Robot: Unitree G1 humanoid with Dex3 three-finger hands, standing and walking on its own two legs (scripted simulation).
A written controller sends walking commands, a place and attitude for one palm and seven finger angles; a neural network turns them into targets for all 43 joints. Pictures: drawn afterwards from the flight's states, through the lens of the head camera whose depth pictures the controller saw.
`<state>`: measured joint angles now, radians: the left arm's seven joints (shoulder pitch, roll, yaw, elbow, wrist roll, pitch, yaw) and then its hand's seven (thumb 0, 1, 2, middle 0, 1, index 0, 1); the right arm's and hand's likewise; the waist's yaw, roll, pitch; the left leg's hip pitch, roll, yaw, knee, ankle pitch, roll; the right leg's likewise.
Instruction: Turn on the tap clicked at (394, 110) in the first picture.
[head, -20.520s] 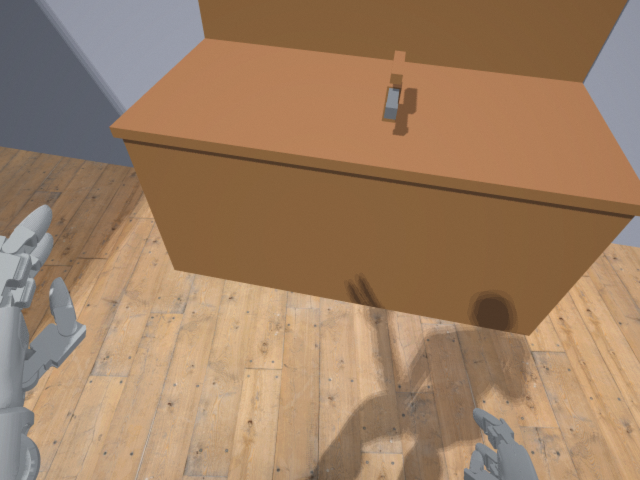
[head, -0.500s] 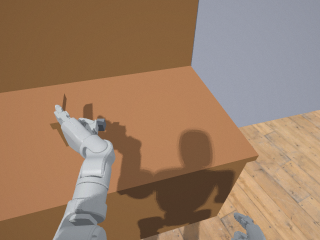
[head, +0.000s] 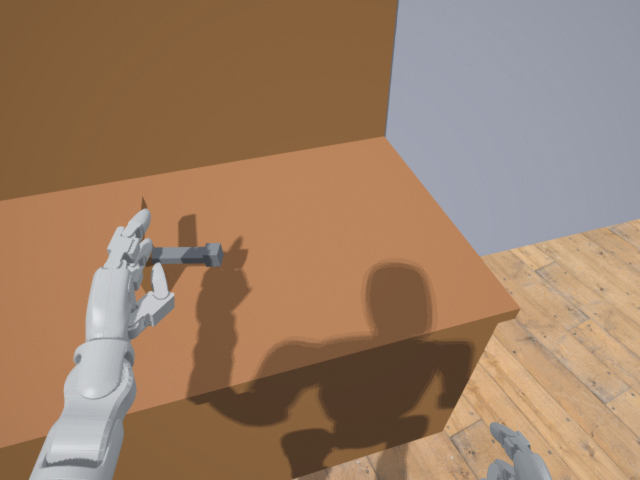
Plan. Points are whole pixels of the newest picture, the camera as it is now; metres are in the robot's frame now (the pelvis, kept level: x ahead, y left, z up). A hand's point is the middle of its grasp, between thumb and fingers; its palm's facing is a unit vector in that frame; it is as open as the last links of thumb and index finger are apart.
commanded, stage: draw the hand back beside the body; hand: left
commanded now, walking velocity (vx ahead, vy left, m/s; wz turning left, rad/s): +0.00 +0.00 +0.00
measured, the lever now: (213, 254) +0.44 +0.23 +0.02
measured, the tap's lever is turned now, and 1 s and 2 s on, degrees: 74 74 74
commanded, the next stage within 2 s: step back with the hand held close in 0.98 s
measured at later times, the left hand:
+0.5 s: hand (129, 315) +0.24 +0.24 +0.14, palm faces +0.33 -0.90 -0.29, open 7.5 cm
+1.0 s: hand (98, 329) +0.21 +0.25 +0.15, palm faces +0.39 -0.86 -0.32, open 7.4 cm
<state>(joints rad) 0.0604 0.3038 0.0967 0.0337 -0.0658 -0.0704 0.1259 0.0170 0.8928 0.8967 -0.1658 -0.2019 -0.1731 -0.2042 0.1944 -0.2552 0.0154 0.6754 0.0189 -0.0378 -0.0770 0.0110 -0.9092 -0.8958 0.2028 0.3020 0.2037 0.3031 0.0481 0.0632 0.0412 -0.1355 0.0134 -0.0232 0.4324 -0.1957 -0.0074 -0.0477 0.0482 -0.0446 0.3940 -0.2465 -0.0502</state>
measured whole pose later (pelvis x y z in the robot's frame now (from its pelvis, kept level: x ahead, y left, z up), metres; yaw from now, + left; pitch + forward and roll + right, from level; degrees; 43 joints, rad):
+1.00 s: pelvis +0.01 +0.01 +0.00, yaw +0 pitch -6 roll -1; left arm 0.41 0.32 0.24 -0.37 -0.07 -0.07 0.10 0.01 0.89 0.90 -0.20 -0.30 -0.21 -0.31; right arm 0.16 -0.23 0.03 0.65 -0.01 -0.09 -0.07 0.01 -0.91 -0.90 0.21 0.30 0.21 0.30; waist 0.07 0.06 0.02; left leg -0.13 0.01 -0.02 0.45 -0.22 0.00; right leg -0.02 0.04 -0.04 0.37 -0.25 -0.04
